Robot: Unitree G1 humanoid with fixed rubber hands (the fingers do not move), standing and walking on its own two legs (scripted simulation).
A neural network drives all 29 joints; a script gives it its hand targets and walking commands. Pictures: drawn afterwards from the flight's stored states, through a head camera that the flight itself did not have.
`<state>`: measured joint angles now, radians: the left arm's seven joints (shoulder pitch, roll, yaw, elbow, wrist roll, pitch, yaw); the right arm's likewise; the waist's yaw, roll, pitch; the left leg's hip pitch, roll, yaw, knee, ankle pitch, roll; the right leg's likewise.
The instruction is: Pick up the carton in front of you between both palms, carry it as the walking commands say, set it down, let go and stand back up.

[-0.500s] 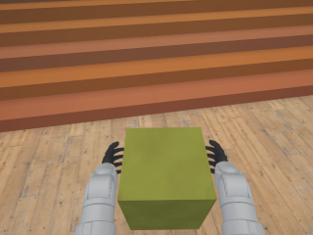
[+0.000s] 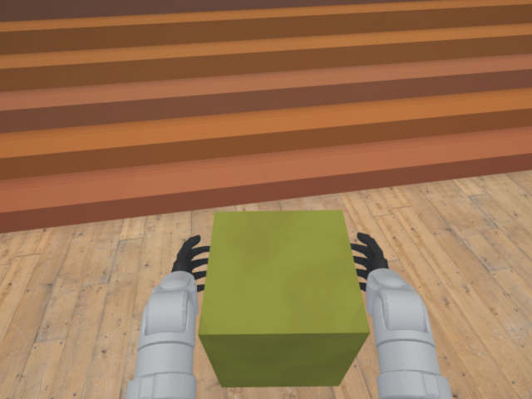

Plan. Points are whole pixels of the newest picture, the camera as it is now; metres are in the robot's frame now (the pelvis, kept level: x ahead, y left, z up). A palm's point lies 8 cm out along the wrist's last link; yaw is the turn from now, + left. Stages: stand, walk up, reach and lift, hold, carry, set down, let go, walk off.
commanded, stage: carry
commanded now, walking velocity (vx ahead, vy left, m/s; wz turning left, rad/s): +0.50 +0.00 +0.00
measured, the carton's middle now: (279, 302) +0.29 +0.00 -0.02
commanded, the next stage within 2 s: none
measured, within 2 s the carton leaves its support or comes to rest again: neither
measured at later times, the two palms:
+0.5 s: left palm (187, 212) +0.42 +0.16 +0.08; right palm (352, 205) +0.43 -0.14 +0.08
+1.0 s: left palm (202, 122) +0.72 +0.18 +0.10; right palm (323, 120) +0.71 -0.12 +0.11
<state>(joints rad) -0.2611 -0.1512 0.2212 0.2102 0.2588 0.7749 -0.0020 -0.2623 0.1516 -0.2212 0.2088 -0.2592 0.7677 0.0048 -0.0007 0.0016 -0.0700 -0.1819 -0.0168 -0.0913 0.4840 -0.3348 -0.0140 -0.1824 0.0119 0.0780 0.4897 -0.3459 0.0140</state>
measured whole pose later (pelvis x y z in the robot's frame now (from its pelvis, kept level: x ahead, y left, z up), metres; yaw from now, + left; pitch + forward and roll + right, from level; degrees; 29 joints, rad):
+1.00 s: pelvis +0.47 +0.04 +0.00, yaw -1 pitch +4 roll -2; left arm -0.04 -0.13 0.06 -0.51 0.07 1.22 0.12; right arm -0.06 0.13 -0.07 -0.48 -0.04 1.22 -0.13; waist -0.04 0.01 -0.13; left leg 0.01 0.02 0.20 0.23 -0.32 0.03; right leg -0.63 -0.09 -0.16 0.64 -0.08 -0.01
